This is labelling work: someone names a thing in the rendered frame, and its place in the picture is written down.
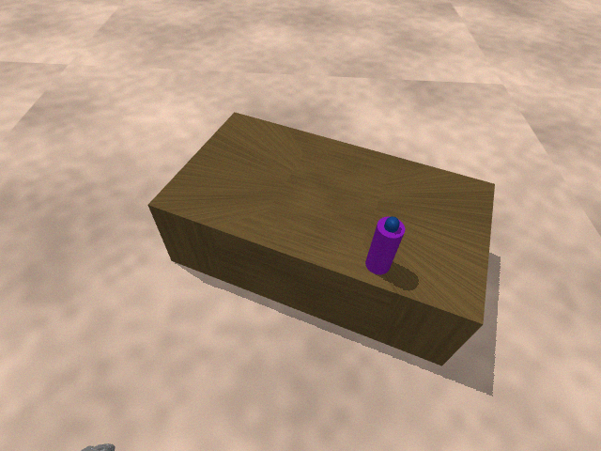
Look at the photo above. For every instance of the bottle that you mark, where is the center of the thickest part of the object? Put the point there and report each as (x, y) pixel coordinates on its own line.
(388, 235)

